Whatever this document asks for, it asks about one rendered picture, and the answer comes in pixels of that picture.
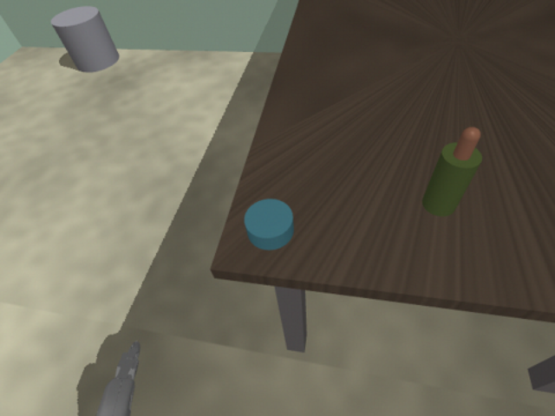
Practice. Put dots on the left robot hand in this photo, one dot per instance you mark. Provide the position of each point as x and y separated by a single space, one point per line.
118 394

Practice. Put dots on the table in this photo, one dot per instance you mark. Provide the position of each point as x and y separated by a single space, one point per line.
365 96

